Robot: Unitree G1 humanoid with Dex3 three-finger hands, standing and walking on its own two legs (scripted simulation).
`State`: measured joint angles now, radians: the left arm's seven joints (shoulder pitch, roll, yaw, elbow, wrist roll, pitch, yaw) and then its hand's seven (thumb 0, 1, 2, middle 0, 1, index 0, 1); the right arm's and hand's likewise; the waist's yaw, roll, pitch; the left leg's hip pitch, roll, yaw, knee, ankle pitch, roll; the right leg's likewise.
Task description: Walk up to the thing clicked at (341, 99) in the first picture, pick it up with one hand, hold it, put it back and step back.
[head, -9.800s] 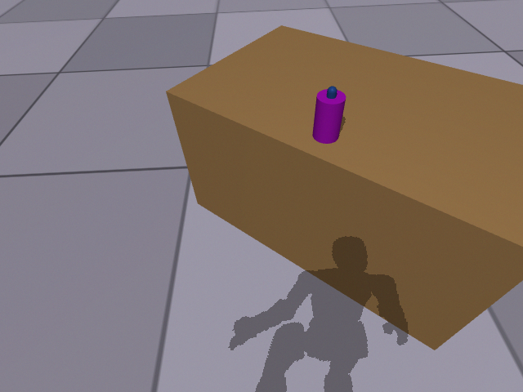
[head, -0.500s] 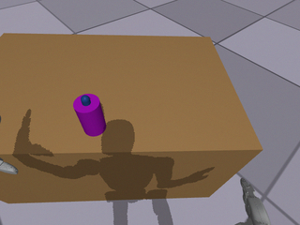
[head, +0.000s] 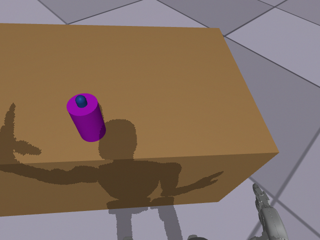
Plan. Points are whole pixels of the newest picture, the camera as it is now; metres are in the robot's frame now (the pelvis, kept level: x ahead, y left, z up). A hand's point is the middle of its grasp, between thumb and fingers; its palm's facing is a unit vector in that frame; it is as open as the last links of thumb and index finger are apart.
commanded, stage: go down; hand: left
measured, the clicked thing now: (87, 116) +0.47 +0.21 +0.00
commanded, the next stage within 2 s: approach in 1.30 s
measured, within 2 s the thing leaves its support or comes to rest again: neither
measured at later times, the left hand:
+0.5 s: hand out of the picture +0.38 +0.40 +0.11, palm faces +0.21 -0.98 +0.01, open 17.7 cm
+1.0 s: hand out of the picture +0.36 +0.39 +0.10, palm faces +0.21 -0.98 +0.02, open 17.7 cm
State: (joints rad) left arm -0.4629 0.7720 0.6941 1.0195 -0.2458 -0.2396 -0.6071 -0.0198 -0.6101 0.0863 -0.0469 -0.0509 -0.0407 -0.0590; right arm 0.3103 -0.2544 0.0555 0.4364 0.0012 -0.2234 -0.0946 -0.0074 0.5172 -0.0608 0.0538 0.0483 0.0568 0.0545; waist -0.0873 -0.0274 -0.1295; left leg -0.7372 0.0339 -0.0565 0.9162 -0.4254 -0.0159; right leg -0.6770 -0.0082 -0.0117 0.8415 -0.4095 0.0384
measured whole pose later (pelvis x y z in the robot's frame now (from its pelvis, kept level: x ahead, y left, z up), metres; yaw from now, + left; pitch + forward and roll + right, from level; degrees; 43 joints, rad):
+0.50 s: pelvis +0.00 +0.00 -0.01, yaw +0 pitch +17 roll -3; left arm -0.54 0.87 0.73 1.07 -0.22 -0.20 -0.64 -0.02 -0.61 0.09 -0.05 -0.05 -0.04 -0.06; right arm 0.33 -0.27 0.07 0.38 0.00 -0.22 -0.10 -0.01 0.52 -0.06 0.05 0.05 0.06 0.05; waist -0.11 -0.03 -0.14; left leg -0.82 0.04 -0.07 0.99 -0.46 -0.02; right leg -0.75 0.00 -0.02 0.90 -0.44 0.04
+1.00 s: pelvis +0.00 +0.00 -0.01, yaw +0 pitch +16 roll -3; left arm -0.48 0.83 0.73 1.02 -0.23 -0.18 -0.64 -0.02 -0.61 0.08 -0.05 -0.05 -0.04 -0.06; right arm 0.34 -0.27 0.05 0.37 0.00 -0.22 -0.11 -0.01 0.52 -0.06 0.05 0.05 0.06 0.05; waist -0.09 -0.03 -0.15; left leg -0.79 0.03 -0.07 0.99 -0.46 -0.02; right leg -0.73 -0.01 -0.02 0.91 -0.45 0.04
